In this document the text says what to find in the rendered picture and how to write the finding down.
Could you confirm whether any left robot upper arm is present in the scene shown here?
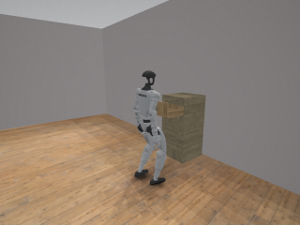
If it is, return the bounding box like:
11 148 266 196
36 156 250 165
133 88 141 111

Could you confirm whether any right robot upper arm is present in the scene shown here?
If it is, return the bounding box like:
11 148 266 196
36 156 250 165
149 90 160 116

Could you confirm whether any humanoid robot head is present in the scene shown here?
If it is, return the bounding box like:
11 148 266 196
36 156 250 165
142 70 156 91

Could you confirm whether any cabinet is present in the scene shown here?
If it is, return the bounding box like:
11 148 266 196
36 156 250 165
161 92 206 164

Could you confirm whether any right robot hand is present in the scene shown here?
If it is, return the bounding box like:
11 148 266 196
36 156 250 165
152 135 160 151

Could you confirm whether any right robot forearm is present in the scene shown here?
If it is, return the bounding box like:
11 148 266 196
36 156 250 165
150 110 158 136

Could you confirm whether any left robot shin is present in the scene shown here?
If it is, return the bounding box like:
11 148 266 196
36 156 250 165
138 147 152 173

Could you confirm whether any drawer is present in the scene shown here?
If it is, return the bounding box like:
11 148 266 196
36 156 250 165
156 101 184 118

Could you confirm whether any left robot forearm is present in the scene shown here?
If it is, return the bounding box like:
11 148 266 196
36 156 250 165
133 109 142 124

